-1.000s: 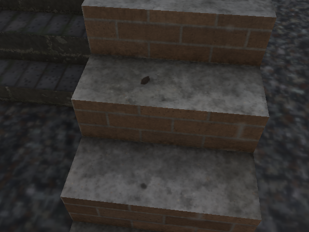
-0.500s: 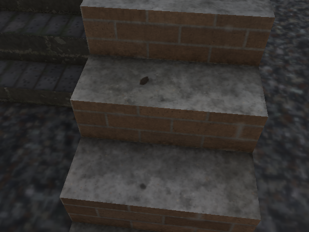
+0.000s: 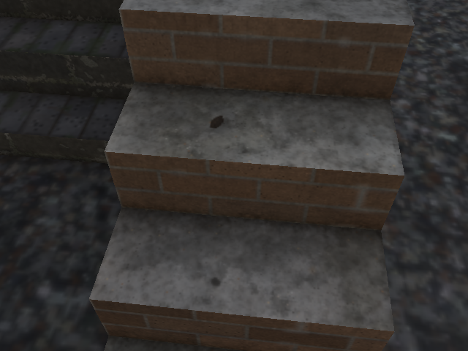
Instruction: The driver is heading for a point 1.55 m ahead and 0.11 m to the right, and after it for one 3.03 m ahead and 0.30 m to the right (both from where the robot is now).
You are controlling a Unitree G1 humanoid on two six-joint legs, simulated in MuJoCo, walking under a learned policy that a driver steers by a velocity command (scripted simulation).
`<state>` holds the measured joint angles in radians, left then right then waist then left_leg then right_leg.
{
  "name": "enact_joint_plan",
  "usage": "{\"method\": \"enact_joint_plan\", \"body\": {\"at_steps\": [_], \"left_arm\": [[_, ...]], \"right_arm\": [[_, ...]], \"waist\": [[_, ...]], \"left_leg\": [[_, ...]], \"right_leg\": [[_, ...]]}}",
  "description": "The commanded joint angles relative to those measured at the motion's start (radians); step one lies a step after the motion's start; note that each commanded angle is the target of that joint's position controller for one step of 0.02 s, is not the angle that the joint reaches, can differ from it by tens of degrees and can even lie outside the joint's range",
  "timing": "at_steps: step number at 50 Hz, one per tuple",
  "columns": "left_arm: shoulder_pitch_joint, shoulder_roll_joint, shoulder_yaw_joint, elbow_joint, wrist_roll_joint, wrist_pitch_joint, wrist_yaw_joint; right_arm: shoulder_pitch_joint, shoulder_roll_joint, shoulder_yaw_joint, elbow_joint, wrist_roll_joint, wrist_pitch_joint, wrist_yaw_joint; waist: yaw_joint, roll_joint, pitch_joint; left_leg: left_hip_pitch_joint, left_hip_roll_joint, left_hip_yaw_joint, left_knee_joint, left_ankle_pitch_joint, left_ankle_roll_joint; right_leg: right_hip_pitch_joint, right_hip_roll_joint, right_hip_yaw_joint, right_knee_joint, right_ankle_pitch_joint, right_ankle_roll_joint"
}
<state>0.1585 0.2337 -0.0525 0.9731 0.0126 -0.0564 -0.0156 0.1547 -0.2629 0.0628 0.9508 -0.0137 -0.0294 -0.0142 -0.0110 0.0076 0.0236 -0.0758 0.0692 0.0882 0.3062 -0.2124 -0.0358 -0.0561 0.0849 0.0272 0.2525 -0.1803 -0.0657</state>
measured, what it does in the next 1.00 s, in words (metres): stands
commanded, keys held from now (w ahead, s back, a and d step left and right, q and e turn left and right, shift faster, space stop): no key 0.26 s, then w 0.28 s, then no key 0.46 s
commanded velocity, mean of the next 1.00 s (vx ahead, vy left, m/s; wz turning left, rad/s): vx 0.19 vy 0.00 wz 0.00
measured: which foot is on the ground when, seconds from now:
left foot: down 0.00-1.00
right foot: down 0.00-1.00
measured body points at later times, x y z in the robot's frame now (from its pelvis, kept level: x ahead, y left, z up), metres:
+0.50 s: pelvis +0.00 +0.00 +0.00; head +0.01 +0.00 +0.45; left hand +0.06 +0.24 -0.15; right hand +0.05 -0.25 -0.15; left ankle -0.03 +0.14 -0.75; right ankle -0.03 -0.08 -0.75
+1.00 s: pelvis +0.00 +0.00 +0.00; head +0.01 +0.00 +0.45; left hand +0.06 +0.24 -0.15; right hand +0.04 -0.25 -0.15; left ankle -0.03 +0.14 -0.75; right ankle -0.03 -0.08 -0.75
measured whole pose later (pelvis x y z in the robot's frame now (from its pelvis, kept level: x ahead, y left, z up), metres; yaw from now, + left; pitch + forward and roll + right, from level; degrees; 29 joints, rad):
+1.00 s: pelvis +0.00 +0.00 +0.00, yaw +0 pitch -1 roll +0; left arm 0.24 0.22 -0.03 0.99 0.01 -0.03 0.00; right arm 0.23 -0.25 0.04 0.99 0.00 0.01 -0.02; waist -0.01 0.01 0.04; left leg -0.11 0.07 0.09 0.38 -0.25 -0.03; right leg -0.09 0.08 0.02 0.34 -0.22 -0.06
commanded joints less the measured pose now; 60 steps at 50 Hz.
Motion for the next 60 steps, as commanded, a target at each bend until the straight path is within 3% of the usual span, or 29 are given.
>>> {"method": "enact_joint_plan", "body": {"at_steps": [1,13,18,24,25,29,45,46,52,53,54,57,60], "left_arm": [[0.030,0.108,0.024,-0.028,-0.004,-0.003,0.002],[0.073,0.106,0.034,-0.016,-0.007,0.016,0.008],[0.072,0.089,0.022,-0.019,0.002,0.016,0.014],[0.084,0.089,0.021,-0.026,-0.002,0.000,0.013],[0.065,0.085,0.021,-0.034,0.004,-0.003,0.013],[0.087,0.087,0.024,-0.029,0.000,-0.009,0.011],[0.099,0.078,0.038,-0.018,-0.005,0.012,0.013],[0.118,0.086,0.041,-0.013,-0.010,0.014,0.014],[0.123,0.079,0.043,-0.017,-0.006,0.021,0.017],[0.127,0.112,0.064,-0.023,-0.001,0.027,0.000],[0.123,0.107,0.068,-0.030,-0.001,0.032,-0.003],[0.145,0.082,0.074,-0.033,-0.002,0.046,0.006],[0.155,0.076,0.081,-0.040,-0.002,0.053,0.014]], "right_arm": [[0.028,-0.117,-0.026,-0.027,0.002,-0.003,-0.003],[0.081,-0.120,-0.038,-0.006,0.007,0.019,-0.006],[0.076,-0.105,-0.028,-0.002,-0.003,0.023,-0.007],[0.085,-0.101,-0.025,0.001,0.001,0.007,-0.008],[0.074,-0.099,-0.024,-0.003,-0.004,0.005,-0.008],[0.092,-0.099,-0.027,0.000,0.001,0.001,-0.009],[0.105,-0.096,-0.044,0.006,0.006,0.024,-0.011],[0.117,-0.101,-0.047,0.008,0.011,0.025,-0.012],[0.127,-0.096,-0.050,0.013,0.008,0.034,-0.014],[0.127,-0.132,-0.079,0.024,0.037,0.022,-0.005],[0.115,-0.137,-0.083,0.026,0.040,0.016,0.001],[0.122,-0.100,-0.092,0.049,0.032,0.009,0.008],[0.125,-0.090,-0.100,0.063,0.029,0.009,0.010]], "waist": [[0.000,-0.001,-0.044],[-0.003,-0.003,-0.015],[-0.004,-0.010,0.013],[-0.001,-0.011,0.009],[-0.001,-0.009,0.033],[0.000,-0.006,-0.001],[-0.002,-0.003,-0.012],[-0.003,-0.005,-0.034],[-0.005,-0.003,0.007],[-0.003,-0.014,-0.048],[0.004,0.000,-0.026],[0.008,-0.001,-0.003],[0.006,-0.001,0.013]], "left_leg": [[0.026,0.100,-0.065,-0.001,0.198,0.039],[-0.006,0.099,-0.067,0.035,0.183,0.040],[-0.022,0.088,-0.070,-0.018,0.059,0.043],[-0.023,0.086,-0.068,-0.028,0.089,0.048],[-0.035,0.087,-0.070,-0.019,0.110,0.052],[-0.013,0.088,-0.064,-0.001,0.160,0.052],[-0.004,0.098,-0.065,0.049,0.221,0.048],[0.007,0.097,-0.062,0.047,0.200,0.046],[-0.021,0.095,-0.065,0.046,0.164,0.045],[-0.022,0.075,-0.083,0.025,0.152,0.040],[-0.040,0.073,-0.076,0.021,0.147,0.038],[-0.057,0.070,-0.076,0.006,0.129,0.035],[-0.065,0.067,-0.075,-0.003,0.099,0.034]], "right_leg": [[-0.022,-0.172,0.097,-0.002,0.292,0.020],[-0.054,-0.166,0.097,0.033,0.269,0.022],[-0.070,-0.153,0.106,-0.026,0.102,0.014],[-0.036,-0.158,0.112,-0.033,0.176,0.007],[-0.044,-0.162,0.113,-0.018,0.212,0.001],[-0.023,-0.167,0.109,0.004,0.297,0.001],[-0.049,-0.168,0.098,0.057,0.311,0.013],[-0.045,-0.164,0.094,0.049,0.287,0.017],[-0.077,-0.159,0.095,0.048,0.236,0.015],[-0.036,-0.135,0.098,0.059,0.263,0.005],[-0.036,-0.138,0.097,0.059,0.271,0.001],[-0.043,-0.139,0.101,0.055,0.264,-0.006],[-0.057,-0.139,0.104,0.045,0.237,-0.008]]}}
